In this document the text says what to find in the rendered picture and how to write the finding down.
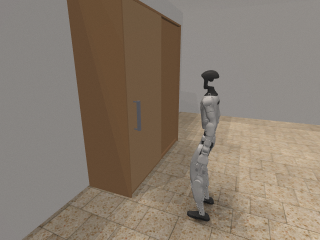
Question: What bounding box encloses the wardrobe door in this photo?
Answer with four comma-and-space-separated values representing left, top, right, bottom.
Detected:
122, 0, 162, 192
161, 19, 178, 154

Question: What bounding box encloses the right robot foot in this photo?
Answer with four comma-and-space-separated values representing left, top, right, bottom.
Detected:
203, 196, 214, 205

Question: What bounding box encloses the left robot hand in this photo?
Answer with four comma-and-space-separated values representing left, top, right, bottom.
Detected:
195, 153, 209, 174

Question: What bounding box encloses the humanoid robot torso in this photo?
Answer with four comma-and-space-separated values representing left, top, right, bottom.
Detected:
200, 93, 220, 149

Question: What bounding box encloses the handle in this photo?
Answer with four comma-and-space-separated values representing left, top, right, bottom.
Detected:
177, 84, 180, 103
133, 100, 141, 131

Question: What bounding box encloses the left robot forearm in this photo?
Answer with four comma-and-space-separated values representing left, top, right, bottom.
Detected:
201, 123, 215, 155

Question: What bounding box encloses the left robot upper arm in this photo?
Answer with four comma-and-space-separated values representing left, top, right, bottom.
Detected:
202, 96, 217, 129

